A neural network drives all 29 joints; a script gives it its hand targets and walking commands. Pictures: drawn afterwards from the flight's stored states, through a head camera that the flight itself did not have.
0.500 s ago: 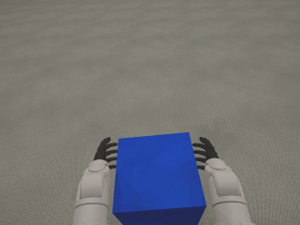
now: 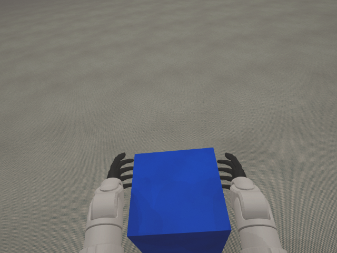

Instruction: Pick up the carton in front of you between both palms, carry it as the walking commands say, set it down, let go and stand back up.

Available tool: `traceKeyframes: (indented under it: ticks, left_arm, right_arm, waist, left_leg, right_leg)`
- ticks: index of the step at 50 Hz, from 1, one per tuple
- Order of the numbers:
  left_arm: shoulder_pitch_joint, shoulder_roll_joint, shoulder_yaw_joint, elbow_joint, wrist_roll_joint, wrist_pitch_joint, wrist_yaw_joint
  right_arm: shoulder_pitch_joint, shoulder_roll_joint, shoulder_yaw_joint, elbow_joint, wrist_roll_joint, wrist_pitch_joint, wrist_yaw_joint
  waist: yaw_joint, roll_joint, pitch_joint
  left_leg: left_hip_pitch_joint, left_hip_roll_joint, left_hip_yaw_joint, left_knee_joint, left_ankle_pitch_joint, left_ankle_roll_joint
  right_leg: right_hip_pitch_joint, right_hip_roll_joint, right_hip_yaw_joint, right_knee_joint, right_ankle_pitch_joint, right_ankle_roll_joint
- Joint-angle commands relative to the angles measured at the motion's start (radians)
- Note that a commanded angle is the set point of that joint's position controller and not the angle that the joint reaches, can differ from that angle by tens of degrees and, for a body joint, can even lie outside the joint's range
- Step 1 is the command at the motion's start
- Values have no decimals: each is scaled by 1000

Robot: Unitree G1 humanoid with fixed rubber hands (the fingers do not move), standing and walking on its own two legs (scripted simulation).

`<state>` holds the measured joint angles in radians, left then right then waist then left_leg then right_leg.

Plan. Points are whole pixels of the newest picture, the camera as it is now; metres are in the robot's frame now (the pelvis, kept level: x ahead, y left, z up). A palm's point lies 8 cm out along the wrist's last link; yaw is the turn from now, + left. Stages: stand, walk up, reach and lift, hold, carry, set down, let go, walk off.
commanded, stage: hold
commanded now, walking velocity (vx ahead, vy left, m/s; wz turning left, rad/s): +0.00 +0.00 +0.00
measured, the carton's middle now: (179, 206) +0.29 +0.00 -0.07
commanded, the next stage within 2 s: set down in 0.34 s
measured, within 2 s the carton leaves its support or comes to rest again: neither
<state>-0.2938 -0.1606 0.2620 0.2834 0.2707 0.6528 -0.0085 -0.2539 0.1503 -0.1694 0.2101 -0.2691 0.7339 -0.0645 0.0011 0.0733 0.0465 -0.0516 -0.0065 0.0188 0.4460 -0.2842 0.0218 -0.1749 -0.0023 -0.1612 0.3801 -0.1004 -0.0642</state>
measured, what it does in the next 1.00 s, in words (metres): lowers itself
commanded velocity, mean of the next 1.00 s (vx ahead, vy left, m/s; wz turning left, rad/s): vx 0.00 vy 0.00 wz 0.00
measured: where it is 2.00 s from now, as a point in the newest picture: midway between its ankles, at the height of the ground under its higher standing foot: outside the picture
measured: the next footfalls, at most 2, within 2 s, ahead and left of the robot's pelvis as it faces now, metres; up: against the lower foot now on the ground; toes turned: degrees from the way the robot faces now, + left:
none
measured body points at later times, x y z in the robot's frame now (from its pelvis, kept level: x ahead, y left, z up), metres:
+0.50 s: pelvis -0.01 +0.01 +0.00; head -0.06 -0.02 +0.44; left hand +0.29 +0.19 +0.05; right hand +0.31 -0.11 +0.04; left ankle -0.02 +0.11 -0.74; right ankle +0.08 -0.08 -0.74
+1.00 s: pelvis -0.03 +0.00 -0.07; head +0.18 -0.02 +0.33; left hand +0.33 +0.17 -0.15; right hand +0.35 -0.12 -0.17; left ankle -0.02 +0.11 -0.74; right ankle +0.08 -0.08 -0.74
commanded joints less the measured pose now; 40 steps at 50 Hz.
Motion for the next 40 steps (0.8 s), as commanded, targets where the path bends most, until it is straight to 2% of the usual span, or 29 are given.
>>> traceKeyframes:
  ticks: [1,10,13,16,20,23,26,28,31,34,37,40]
  left_arm:
    - [-390,-907,-452,38,-203,-22,-240]
    - [-458,-926,-417,95,-167,-23,-225]
    - [-485,-951,-426,93,-172,-27,-226]
    - [-506,-967,-444,89,-193,-30,-232]
    - [-550,-969,-446,118,-211,-31,-248]
    - [-603,-963,-376,206,-177,-53,-251]
    - [-643,-923,-219,343,-79,-108,-239]
    - [-651,-872,-114,401,-7,-157,-213]
    - [-604,-785,-16,413,72,-235,-167]
    - [-528,-713,4,391,102,-328,-138]
    - [-515,-709,-72,367,62,-435,-130]
    - [-546,-747,-218,346,-5,-546,-123]
  right_arm:
    - [-510,927,512,-94,255,-49,246]
    - [-567,901,429,-8,234,-48,271]
    - [-599,927,445,6,244,-51,283]
    - [-596,946,460,12,247,-52,288]
    - [-597,942,433,31,220,-57,281]
    - [-662,924,355,106,177,-84,279]
    - [-743,877,212,233,105,-143,275]
    - [-769,813,103,305,45,-191,265]
    - [-710,732,16,375,-32,-268,248]
    - [-608,668,9,426,-70,-369,247]
    - [-583,652,83,428,-44,-491,241]
    - [-642,681,225,394,25,-610,218]
  waist:
    - [15,-94,-271]
    - [4,4,-142]
    - [7,-3,-164]
    - [2,-36,-189]
    - [-29,-53,-193]
    - [-37,-48,-143]
    - [-25,-39,-94]
    - [-9,-43,-80]
    - [26,-72,-103]
    - [39,-75,-197]
    - [36,-77,-371]
    - [40,-71,-594]
  left_leg:
    - [-390,-23,-178,-147,36,69]
    - [-484,25,-197,-208,-137,79]
    - [-468,24,-188,-201,-141,75]
    - [-447,24,-185,-196,-126,71]
    - [-447,23,-191,-188,-150,68]
    - [-487,20,-188,-162,-198,64]
    - [-546,1,-170,-100,-234,62]
    - [-572,-14,-161,-49,-207,62]
    - [-569,-31,-152,30,-51,51]
    - [-618,-43,-160,106,129,26]
    - [-704,-72,-147,201,241,1]
    - [-829,-100,-133,301,274,-22]
  right_leg:
    - [544,12,302,24,63,49]
    - [519,34,266,67,-42,41]
    - [496,36,269,63,-69,46]
    - [482,40,271,60,-66,49]
    - [479,42,273,60,-85,43]
    - [446,39,265,77,-136,36]
    - [383,39,267,111,-196,29]
    - [306,45,268,144,-197,26]
    - [173,56,268,183,-66,23]
    - [60,68,280,255,161,23]
    - [10,58,310,345,393,19]
    - [24,43,346,452,560,18]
